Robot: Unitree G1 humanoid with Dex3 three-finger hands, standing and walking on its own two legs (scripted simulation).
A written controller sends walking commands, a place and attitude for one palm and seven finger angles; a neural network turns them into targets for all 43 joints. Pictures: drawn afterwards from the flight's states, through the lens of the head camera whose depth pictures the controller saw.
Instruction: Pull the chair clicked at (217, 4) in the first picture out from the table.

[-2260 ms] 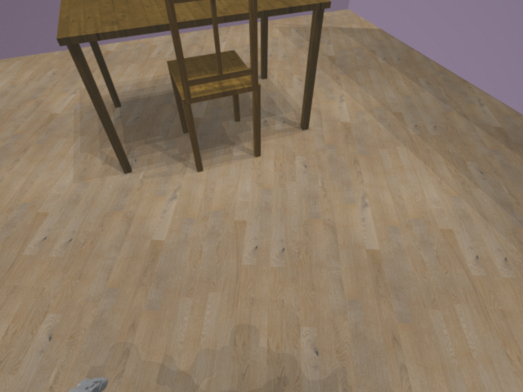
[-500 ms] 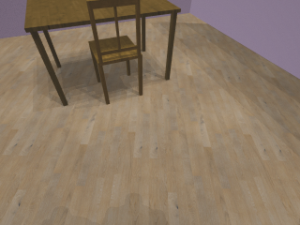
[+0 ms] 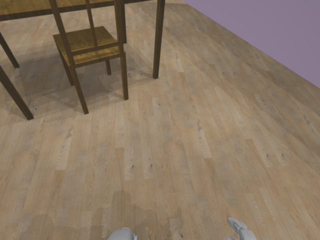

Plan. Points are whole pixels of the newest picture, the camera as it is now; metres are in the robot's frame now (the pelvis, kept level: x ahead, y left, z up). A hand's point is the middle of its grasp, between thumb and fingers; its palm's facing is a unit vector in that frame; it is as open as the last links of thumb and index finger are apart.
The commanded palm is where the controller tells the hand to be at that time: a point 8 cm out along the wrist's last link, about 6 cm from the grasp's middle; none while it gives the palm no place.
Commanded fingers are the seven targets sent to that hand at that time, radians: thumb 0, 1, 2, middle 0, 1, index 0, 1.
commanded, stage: walk to a spot facing it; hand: left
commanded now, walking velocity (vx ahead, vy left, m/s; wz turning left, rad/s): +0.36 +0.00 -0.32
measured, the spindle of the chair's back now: (91, 20) +1.16 +0.50 -0.05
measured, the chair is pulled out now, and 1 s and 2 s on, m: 0.00 0.00 0.00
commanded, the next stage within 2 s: turn to face it in 1.32 s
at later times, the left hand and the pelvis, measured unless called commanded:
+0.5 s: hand (133, 161) +0.37 +0.12 -0.14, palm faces -0.27 -0.95 -0.18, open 7.4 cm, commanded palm none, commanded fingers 0.00 0.90 0.90 -0.20 -0.30 -0.20 -0.30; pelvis +0.20 -0.02 +0.01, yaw -11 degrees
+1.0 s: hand (122, 146) +0.44 +0.18 -0.17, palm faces -0.20 -0.97 -0.15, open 7.3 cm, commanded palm none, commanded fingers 0.00 0.90 0.90 -0.20 -0.30 -0.20 -0.30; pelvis +0.42 -0.01 +0.02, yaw -15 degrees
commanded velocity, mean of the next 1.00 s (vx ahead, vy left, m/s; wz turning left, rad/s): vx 0.37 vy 0.00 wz -0.20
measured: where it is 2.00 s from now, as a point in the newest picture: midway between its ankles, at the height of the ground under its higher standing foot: (181, 163)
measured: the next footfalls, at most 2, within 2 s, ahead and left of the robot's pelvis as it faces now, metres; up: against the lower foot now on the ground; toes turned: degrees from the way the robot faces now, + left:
right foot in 0.50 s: +0.31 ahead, -0.15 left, +0.00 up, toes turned -19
left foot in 0.88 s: +0.51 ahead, +0.07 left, +0.00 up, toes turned -2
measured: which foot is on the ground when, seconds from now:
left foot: down 0.00-0.50, up 0.52-0.86, down 0.88-1.00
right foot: up 0.00-0.48, down 0.50-0.90, up 0.92-1.00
